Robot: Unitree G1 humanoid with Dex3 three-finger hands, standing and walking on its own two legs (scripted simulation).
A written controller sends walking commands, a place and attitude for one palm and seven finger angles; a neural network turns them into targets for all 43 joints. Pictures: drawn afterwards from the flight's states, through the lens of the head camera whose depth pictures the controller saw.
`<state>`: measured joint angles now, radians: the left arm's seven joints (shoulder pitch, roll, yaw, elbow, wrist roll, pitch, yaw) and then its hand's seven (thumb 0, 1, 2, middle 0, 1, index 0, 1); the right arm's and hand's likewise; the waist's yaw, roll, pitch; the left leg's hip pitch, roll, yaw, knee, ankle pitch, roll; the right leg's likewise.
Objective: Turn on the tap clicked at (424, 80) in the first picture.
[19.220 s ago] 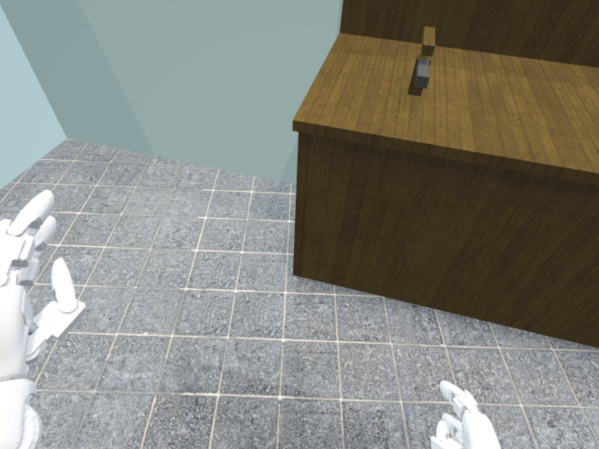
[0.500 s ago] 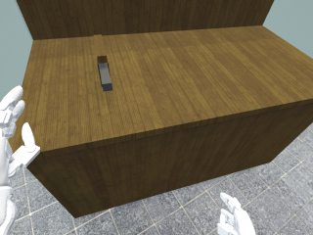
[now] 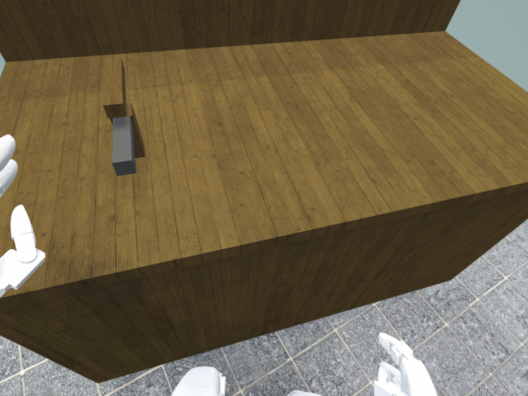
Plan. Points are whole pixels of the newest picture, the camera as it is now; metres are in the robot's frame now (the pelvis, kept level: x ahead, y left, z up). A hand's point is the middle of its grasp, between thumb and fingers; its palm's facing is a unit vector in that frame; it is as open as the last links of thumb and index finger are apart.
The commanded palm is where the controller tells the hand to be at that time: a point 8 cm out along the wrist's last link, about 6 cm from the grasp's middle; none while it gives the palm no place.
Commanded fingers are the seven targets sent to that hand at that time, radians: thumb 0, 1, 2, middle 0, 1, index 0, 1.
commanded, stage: shuffle to correct the standing spot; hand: left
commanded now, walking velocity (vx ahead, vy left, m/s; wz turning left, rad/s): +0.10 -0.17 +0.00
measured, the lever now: (124, 162) +0.41 +0.25 +0.11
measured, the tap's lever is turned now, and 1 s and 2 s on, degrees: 0 0 0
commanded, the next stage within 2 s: come to a stop and stand still in 0.36 s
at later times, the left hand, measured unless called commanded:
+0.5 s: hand (178, 189) +0.30 +0.14 +0.18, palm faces +0.37 -0.81 -0.45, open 7.4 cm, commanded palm +0.23 +0.18 +0.19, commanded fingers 0.00 0.90 0.90 -0.20 -0.30 -0.20 -0.30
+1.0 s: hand (190, 194) +0.31 +0.13 +0.17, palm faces +0.40 -0.85 -0.34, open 7.4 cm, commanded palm +0.25 +0.17 +0.19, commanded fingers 0.00 0.90 0.90 -0.20 -0.30 -0.20 -0.30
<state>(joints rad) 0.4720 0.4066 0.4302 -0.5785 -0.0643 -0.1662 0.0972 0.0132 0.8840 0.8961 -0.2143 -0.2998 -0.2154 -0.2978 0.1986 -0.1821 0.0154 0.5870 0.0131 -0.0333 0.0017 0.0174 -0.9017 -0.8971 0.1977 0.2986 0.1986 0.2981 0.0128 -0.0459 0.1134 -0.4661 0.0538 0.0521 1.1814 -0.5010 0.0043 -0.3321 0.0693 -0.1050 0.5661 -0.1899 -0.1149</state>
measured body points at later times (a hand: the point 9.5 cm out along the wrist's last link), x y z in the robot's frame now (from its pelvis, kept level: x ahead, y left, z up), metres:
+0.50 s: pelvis +0.07 -0.10 -0.01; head +0.11 -0.10 +0.44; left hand +0.28 +0.18 +0.21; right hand +0.26 -0.31 -0.09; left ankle +0.06 +0.07 -0.69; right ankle +0.14 -0.22 -0.72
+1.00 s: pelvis +0.09 -0.11 +0.01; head +0.10 -0.11 +0.46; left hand +0.28 +0.17 +0.19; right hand +0.24 -0.36 -0.08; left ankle +0.11 -0.01 -0.72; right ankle +0.14 -0.22 -0.72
